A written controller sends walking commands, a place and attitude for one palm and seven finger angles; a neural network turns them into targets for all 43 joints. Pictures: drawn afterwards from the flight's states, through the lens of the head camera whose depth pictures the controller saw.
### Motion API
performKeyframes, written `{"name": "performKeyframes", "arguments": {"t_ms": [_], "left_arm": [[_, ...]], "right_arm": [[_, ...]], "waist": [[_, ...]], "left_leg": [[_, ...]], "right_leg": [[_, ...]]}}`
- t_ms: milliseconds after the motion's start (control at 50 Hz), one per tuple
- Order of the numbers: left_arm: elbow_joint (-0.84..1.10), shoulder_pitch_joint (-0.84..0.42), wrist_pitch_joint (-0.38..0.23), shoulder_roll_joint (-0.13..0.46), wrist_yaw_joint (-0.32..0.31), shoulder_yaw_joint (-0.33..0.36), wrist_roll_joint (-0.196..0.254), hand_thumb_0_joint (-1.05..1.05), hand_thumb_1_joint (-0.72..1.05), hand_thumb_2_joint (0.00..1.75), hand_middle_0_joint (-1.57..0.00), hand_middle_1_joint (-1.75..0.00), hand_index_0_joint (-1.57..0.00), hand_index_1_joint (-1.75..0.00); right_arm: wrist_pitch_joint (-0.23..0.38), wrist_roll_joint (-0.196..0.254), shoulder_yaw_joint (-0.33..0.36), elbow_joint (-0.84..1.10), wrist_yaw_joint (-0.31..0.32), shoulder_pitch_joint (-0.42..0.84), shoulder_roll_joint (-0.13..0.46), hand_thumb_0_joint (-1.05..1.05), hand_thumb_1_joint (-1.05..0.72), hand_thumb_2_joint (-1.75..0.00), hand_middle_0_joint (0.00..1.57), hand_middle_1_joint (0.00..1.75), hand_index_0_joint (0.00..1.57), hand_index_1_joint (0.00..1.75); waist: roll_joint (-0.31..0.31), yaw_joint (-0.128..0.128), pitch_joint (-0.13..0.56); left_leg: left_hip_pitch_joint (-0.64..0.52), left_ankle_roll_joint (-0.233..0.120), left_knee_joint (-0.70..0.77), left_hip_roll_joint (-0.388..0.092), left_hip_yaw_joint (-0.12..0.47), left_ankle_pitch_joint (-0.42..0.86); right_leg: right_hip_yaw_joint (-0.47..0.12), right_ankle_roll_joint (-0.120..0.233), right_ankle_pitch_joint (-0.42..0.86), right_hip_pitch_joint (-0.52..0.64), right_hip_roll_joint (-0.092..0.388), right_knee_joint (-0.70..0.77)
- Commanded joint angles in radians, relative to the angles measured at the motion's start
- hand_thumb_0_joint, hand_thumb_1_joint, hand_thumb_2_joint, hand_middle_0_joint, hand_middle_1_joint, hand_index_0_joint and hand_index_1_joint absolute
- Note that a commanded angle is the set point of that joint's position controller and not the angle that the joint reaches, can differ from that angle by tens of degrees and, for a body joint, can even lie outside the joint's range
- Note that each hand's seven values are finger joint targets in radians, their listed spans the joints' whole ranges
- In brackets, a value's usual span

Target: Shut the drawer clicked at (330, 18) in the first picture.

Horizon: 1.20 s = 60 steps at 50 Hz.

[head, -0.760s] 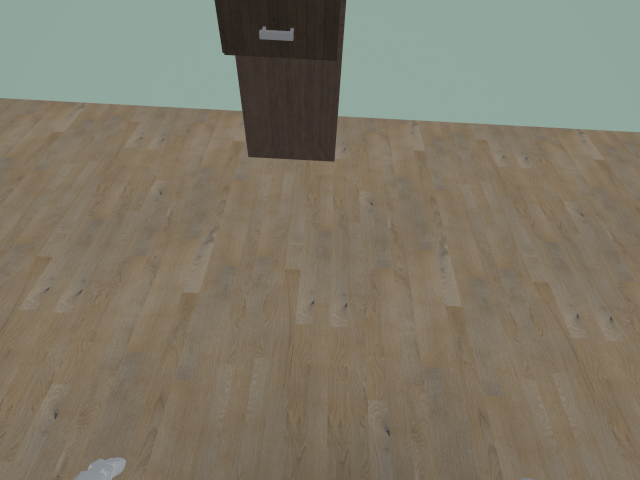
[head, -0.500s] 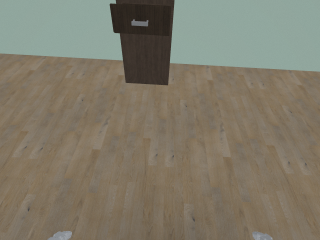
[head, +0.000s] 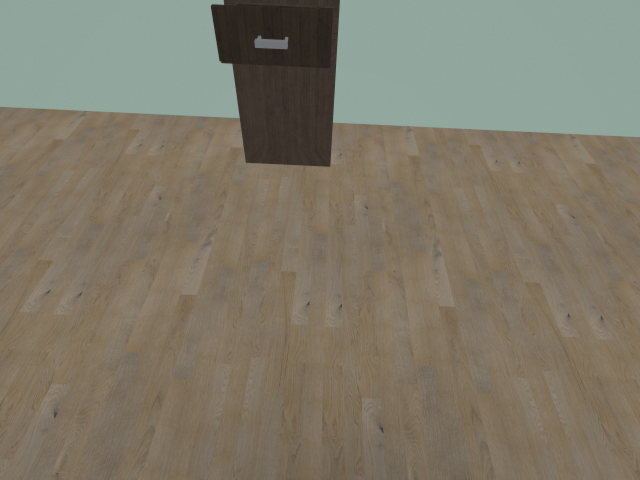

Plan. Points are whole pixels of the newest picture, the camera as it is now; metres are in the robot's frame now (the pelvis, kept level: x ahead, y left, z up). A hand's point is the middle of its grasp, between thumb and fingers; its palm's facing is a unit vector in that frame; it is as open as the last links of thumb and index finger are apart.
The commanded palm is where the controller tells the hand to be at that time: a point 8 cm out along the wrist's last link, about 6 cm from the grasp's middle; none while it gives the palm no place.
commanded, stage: stand and wait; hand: left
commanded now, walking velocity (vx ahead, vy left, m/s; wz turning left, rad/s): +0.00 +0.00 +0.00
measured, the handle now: (272, 41) +1.43 +0.23 -0.03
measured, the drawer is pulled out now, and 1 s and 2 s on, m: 0.28 0.28 0.28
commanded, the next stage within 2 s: look at it before walking up in 0.10 s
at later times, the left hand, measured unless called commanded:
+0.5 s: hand out of the picture +0.07 +0.24 -0.16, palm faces -0.04 -0.95 -0.32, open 7.4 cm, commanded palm none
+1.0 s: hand out of the picture +0.05 +0.22 -0.18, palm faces -0.01 -0.97 -0.24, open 7.4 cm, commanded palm none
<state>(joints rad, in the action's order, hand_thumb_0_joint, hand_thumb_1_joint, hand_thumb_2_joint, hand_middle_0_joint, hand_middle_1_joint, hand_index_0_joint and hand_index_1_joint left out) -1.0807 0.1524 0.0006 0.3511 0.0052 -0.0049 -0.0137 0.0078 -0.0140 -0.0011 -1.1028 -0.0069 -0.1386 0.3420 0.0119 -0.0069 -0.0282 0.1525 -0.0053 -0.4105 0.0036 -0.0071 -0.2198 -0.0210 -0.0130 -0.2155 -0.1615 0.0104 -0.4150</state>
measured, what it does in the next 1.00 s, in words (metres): stands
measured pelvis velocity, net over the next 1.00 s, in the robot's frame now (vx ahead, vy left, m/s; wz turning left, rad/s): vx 0.02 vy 0.00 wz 0.00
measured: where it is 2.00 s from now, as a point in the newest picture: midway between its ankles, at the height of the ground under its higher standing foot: (316, 438)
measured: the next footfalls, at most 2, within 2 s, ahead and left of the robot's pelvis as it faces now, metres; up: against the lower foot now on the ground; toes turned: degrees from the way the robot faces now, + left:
right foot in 1.48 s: +0.35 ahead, -0.11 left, +0.00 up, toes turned -7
left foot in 1.94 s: +0.50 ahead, +0.14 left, +0.00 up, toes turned +14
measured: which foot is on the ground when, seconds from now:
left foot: down 0.00-1.00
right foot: down 0.00-1.00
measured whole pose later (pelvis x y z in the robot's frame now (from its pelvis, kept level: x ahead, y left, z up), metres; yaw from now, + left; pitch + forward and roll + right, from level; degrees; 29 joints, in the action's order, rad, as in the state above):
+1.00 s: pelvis +0.02 +0.00 -0.01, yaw +0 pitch -1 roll -1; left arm -1.08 0.26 0.00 0.27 0.02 0.00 -0.02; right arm 0.00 -0.03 0.00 -1.10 -0.01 -0.23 0.26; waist 0.00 0.00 0.02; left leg 0.20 -0.01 -0.53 -0.01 0.00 -0.34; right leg -0.02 0.00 -0.28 -0.18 0.00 -0.48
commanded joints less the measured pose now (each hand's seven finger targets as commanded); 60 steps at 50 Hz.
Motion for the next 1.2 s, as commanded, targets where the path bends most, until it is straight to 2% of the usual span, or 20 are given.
{"name": "performKeyframes", "arguments": {"t_ms": [0, 180, 380, 560, 760, 780, 800, 840, 860, 920, 960, 1000, 1020, 1040, 1060, 1080, 1100, 1120, 1140, 1180], "left_arm": [[0.070, -0.054, -0.024, 0.196, -0.017, 0.036, 0.004, 0.00, 0.90, 0.90, -0.20, -0.30, -0.20, -0.30], [0.067, -0.057, -0.024, 0.194, -0.016, 0.035, 0.002, 0.00, 0.90, 0.90, -0.20, -0.30, -0.20, -0.30], [0.067, -0.052, -0.024, 0.188, -0.015, 0.036, 0.001, 0.00, 0.90, 0.90, -0.20, -0.30, -0.20, -0.30], [0.060, -0.043, -0.028, 0.189, -0.017, 0.035, 0.002, 0.00, 0.90, 0.90, -0.20, -0.30, -0.20, -0.30], [0.054, -0.046, -0.028, 0.191, -0.017, 0.036, 0.001, 0.00, 0.90, 0.90, -0.20, -0.30, -0.20, -0.30], [0.036, -0.007, -0.018, 0.111, -0.020, 0.020, 0.003, 0.00, 0.90, 0.90, -0.20, -0.30, -0.20, -0.30], [0.021, 0.034, -0.006, 0.065, -0.020, 0.008, 0.000, 0.00, 0.90, 0.90, -0.20, -0.30, -0.20, -0.30], [0.020, 0.071, 0.005, 0.070, -0.011, 0.014, -0.008, 0.00, 0.90, 0.90, -0.20, -0.30, -0.20, -0.30], [0.027, 0.085, 0.007, 0.075, -0.006, 0.021, -0.011, 0.00, 0.90, 0.90, -0.20, -0.30, -0.20, -0.30], [0.034, 0.144, -0.002, 0.067, 0.002, 0.036, -0.008, 0.00, 0.90, 0.90, -0.20, -0.30, -0.20, -0.30], [0.035, 0.183, -0.013, 0.072, -0.001, 0.048, -0.005, 0.00, 0.90, 0.90, -0.20, -0.30, -0.20, -0.30], [0.039, 0.193, -0.020, 0.079, -0.006, 0.060, -0.005, 0.00, 0.90, 0.90, -0.20, -0.30, -0.20, -0.30], [0.040, 0.192, -0.023, 0.074, -0.007, 0.064, -0.007, 0.00, 0.90, 0.90, -0.20, -0.30, -0.20, -0.30], [0.044, 0.183, -0.027, 0.060, -0.008, 0.067, -0.007, 0.00, 0.90, 0.90, -0.20, -0.30, -0.20, -0.30], [0.048, 0.164, -0.029, 0.039, -0.008, 0.067, -0.007, 0.00, 0.90, 0.90, -0.20, -0.30, -0.20, -0.30], [0.059, 0.132, -0.029, -0.013, -0.004, 0.061, -0.004, 0.00, 0.90, 0.90, -0.20, -0.30, -0.20, -0.30], [0.091, 0.069, -0.037, -0.072, -0.004, 0.047, -0.003, 0.00, 0.90, 0.90, -0.20, -0.30, -0.20, -0.30], [0.124, 0.010, -0.053, -0.044, -0.011, 0.047, -0.008, 0.00, 0.90, 0.90, -0.20, -0.30, -0.20, -0.30], [0.118, -0.010, -0.057, -0.059, -0.007, 0.054, -0.008, 0.00, 0.90, 0.90, -0.20, -0.30, -0.20, -0.30], [0.110, -0.011, -0.053, -0.093, 0.008, 0.055, -0.008, 0.00, 0.90, 0.90, -0.20, -0.30, -0.20, -0.30]], "right_arm": [[0.026, 0.005, 0.037, 0.067, 0.017, 0.061, 0.205, 0.00, -0.90, -0.90, 0.20, 0.30, 0.20, 0.30], [0.024, 0.005, 0.038, 0.060, 0.015, 0.057, 0.198, 0.00, -0.90, -0.90, 0.20, 0.30, 0.20, 0.30], [0.025, 0.005, 0.038, 0.057, 0.014, 0.055, 0.196, 0.00, -0.90, -0.90, 0.20, 0.30, 0.20, 0.30], [0.027, 0.008, 0.038, 0.054, 0.017, 0.058, 0.198, 0.00, -0.90, -0.90, 0.20, 0.30, 0.20, 0.30], [0.026, 0.007, 0.038, 0.053, 0.017, 0.067, 0.199, 0.00, -0.90, -0.90, 0.20, 0.30, 0.20, 0.30], [0.016, 0.003, 0.018, 0.036, 0.013, 0.034, 0.118, 0.00, -0.90, -0.90, 0.20, 0.30, 0.20, 0.30], [0.005, -0.002, 0.007, 0.023, 0.009, 0.000, 0.067, 0.00, -0.90, -0.90, 0.20, 0.30, 0.20, 0.30], [-0.007, -0.009, 0.013, 0.027, 0.006, -0.032, 0.067, 0.00, -0.90, -0.90, 0.20, 0.30, 0.20, 0.30], [-0.009, -0.012, 0.016, 0.032, 0.005, -0.041, 0.067, 0.00, -0.90, -0.90, 0.20, 0.30, 0.20, 0.30], [0.004, -0.011, 0.020, 0.051, 0.006, -0.070, 0.050, 0.00, -0.90, -0.90, 0.20, 0.30, 0.20, 0.30], [0.016, -0.009, 0.020, 0.062, 0.006, -0.094, 0.024, 0.00, -0.90, -0.90, 0.20, 0.30, 0.20, 0.30], [0.021, -0.006, 0.027, 0.068, 0.006, -0.121, 0.002, 0.00, -0.90, -0.90, 0.20, 0.30, 0.20, 0.30], [0.025, -0.004, 0.029, 0.069, 0.006, -0.134, -0.007, 0.00, -0.90, -0.90, 0.20, 0.30, 0.20, 0.30], [0.032, -0.003, 0.029, 0.062, 0.006, -0.167, -0.026, 0.00, -0.90, -0.90, 0.20, 0.30, 0.20, 0.30], [0.042, -0.001, 0.028, 0.043, 0.008, -0.227, -0.034, 0.00, -0.90, -0.90, 0.20, 0.30, 0.20, 0.30], [0.053, -0.006, 0.038, 0.001, 0.012, -0.344, 0.001, 0.00, -0.90, -0.90, 0.20, 0.30, 0.20, 0.30], [0.063, -0.016, 0.061, -0.052, 0.026, -0.489, 0.066, 0.00, -0.90, -0.90, 0.20, 0.30, 0.20, 0.30], [0.063, -0.012, 0.049, -0.071, 0.039, -0.542, 0.035, 0.00, -0.90, -0.90, 0.20, 0.30, 0.20, 0.30], [0.064, -0.009, 0.042, -0.064, 0.044, -0.526, -0.004, 0.00, -0.90, -0.90, 0.20, 0.30, 0.20, 0.30], [0.077, -0.010, 0.037, -0.042, 0.049, -0.466, -0.036, 0.00, -0.90, -0.90, 0.20, 0.30, 0.20, 0.30]], "waist": [[-0.012, 0.007, 0.048], [-0.003, 0.007, 0.025], [-0.019, 0.008, 0.028], [-0.016, 0.007, 0.065], [-0.017, 0.007, 0.053], [-0.013, 0.008, 0.063], [-0.010, 0.009, 0.043], [0.006, 0.013, -0.038], [0.018, 0.016, -0.070], [0.038, 0.024, -0.088], [0.086, 0.026, -0.063], [0.130, 0.016, -0.082], [0.124, 0.006, -0.100], [0.101, -0.011, -0.106], [0.049, -0.039, -0.097], [-0.145, -0.083, -0.088], [-0.372, -0.127, -0.093], [-0.278, -0.128, -0.129], [-0.132, -0.112, -0.150], [-0.105, -0.070, -0.147]], "left_leg": [[0.003, -0.029, 0.091, -0.117, 0.108, 0.079], [0.017, -0.027, 0.100, -0.114, 0.113, 0.036], [0.014, -0.026, 0.104, -0.117, 0.115, 0.046], [-0.023, -0.025, 0.092, -0.124, 0.108, 0.127], [-0.027, -0.023, 0.105, -0.125, 0.106, 0.124], [-0.021, -0.013, 0.099, -0.120, 0.094, 0.059], [-0.004, -0.007, 0.091, -0.108, 0.085, -0.063], [0.084, -0.016, 0.087, -0.088, 0.088, -0.313], [0.126, -0.020, 0.072, -0.080, 0.088, -0.365], [0.179, -0.033, -0.028, -0.063, 0.068, -0.312], [0.218, -0.026, -0.124, -0.039, 0.023, -0.243], [0.213, -0.019, -0.199, -0.038, -0.025, -0.231], [0.202, -0.018, -0.210, -0.043, -0.037, -0.225], [0.160, -0.020, -0.165, -0.050, -0.046, -0.204], [0.055, -0.027, -0.077, -0.059, -0.027, -0.164], [-0.090, -0.075, 0.050, -0.145, 0.153, -0.077], [-0.255, -0.149, 0.163, -0.332, 0.435, 0.123], [-0.327, -0.205, 0.147, -0.392, 0.496, 0.353], [-0.314, -0.234, 0.118, -0.399, 0.436, 0.462], [-0.238, -0.211, 0.150, -0.347, 0.315, 0.416]], "right_leg": [[-0.095, 0.044, 0.059, -0.004, 0.104, 0.078], [-0.105, 0.042, -0.002, -0.030, 0.102, 0.096], [-0.099, 0.041, 0.006, -0.027, 0.102, 0.097], [-0.093, 0.041, 0.109, 0.002, 0.107, 0.085], [-0.092, 0.039, 0.110, 0.004, 0.105, 0.093], [-0.085, 0.027, 0.032, 0.009, 0.103, 0.098], [-0.087, 0.022, -0.112, -0.011, 0.096, 0.096], [-0.113, 0.035, -0.344, -0.073, 0.087, 0.112], [-0.129, 0.045, -0.402, -0.094, 0.085, 0.115], [-0.166, 0.085, -0.386, -0.069, 0.104, 0.097], [-0.217, 0.120, -0.363, -0.009, 0.154, 0.108], [-0.264, 0.150, -0.413, -0.047, 0.207, 0.147], [-0.269, 0.159, -0.394, -0.072, 0.214, 0.145], [-0.237, 0.159, -0.327, -0.093, 0.209, 0.110], [-0.159, 0.135, -0.234, -0.144, 0.159, 0.015], [-0.023, 0.082, -0.142, -0.261, 0.040, -0.242], [0.128, 0.033, -0.253, -0.494, -0.047, -0.549], [0.045, 0.039, -0.330, -0.631, -0.002, -0.668], [0.024, 0.043, -0.293, -0.651, 0.045, -0.734], [0.029, 0.034, -0.227, -0.611, 0.087, -0.741]]}}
